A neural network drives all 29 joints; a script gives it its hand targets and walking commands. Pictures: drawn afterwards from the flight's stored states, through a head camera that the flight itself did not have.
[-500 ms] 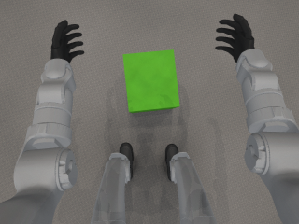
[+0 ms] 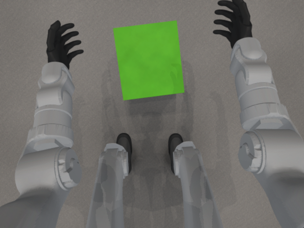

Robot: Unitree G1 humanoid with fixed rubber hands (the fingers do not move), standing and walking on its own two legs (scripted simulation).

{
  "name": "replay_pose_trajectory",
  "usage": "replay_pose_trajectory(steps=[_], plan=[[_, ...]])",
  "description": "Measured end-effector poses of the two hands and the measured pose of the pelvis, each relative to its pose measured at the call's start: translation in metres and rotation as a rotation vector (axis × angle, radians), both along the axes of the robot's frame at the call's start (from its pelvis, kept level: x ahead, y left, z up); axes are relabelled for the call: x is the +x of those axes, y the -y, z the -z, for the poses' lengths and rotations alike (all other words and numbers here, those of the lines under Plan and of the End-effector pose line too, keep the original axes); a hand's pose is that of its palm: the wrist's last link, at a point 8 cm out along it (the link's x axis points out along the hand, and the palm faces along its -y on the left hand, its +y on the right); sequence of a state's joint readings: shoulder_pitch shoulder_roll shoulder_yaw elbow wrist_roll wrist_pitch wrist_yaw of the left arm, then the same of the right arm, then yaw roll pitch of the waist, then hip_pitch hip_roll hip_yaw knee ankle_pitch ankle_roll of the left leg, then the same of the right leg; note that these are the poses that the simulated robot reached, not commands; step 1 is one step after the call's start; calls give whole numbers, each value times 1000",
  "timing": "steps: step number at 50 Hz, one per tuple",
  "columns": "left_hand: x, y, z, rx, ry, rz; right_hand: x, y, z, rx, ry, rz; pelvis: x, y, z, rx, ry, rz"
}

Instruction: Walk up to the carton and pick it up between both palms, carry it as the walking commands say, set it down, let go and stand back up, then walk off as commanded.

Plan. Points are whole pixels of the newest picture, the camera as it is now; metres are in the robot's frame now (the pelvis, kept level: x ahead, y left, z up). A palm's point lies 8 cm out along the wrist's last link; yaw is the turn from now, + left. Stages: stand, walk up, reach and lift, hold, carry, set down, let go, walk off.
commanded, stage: reach and lift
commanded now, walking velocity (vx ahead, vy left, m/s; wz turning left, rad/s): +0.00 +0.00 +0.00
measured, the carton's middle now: (149, 65) +0.52 +0.00 -0.50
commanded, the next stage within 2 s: none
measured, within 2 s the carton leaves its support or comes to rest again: neither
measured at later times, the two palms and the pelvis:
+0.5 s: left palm (85, 67) +0.49 +0.20 -0.30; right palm (216, 54) +0.51 -0.20 -0.28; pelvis -0.04 +0.00 -0.14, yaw +0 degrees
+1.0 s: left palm (91, 74) +0.48 +0.22 -0.42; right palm (197, 65) +0.50 -0.17 -0.41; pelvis -0.06 +0.00 -0.22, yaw +1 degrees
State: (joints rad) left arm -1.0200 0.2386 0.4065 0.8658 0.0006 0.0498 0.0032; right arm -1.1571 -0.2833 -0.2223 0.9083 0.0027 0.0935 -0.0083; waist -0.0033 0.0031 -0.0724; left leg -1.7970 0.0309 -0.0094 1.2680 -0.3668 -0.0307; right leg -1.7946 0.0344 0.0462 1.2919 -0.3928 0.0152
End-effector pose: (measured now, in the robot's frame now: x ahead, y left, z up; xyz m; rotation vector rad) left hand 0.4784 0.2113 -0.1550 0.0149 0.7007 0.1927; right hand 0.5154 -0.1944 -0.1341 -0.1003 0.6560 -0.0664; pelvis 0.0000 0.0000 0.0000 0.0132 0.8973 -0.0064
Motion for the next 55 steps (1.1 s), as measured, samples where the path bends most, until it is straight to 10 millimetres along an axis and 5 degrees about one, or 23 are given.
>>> replay_pose_trajectory(steps=[8, 18, 36, 42, 47, 55], plan=[[-16, -16, 61, 19, -3, -61, -8, -15, 51, 14, 6, 17, -28, -5, 53, -7, 66, -1], [19, -1, 86, 4, 93, -49, 3, -2, 92, 22, 5, 64, -45, -8, 116, -9, 90, -5], [-4, 6, 228, 38, -29, -37, -5, -7, 233, 30, -34, 47, -50, 2, 178, 16, 205, -1], [15, -10, 241, 78, 28, -40, -11, -9, 271, 35, -37, 56, -58, -1, 203, 12, 271, -8], [7, -8, 254, 71, -30, -26, -18, -16, 283, 41, -78, 28, -57, -1, 218, 14, 302, -10], [5, -10, 260, 58, -41, -26, 0, -19, 270, 37, -37, 10, -56, -1, 225, 14, 318, -12]])
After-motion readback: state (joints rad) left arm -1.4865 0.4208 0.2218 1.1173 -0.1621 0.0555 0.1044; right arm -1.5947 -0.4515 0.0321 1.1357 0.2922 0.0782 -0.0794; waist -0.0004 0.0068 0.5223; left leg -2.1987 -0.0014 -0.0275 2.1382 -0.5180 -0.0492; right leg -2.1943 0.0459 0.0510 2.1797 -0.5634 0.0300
